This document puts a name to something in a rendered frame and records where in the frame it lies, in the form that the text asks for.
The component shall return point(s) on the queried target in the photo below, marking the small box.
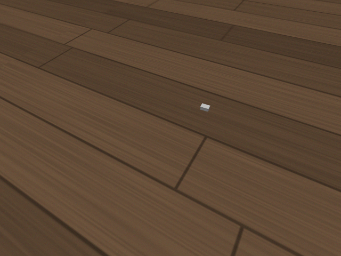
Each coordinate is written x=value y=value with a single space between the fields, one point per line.
x=204 y=107

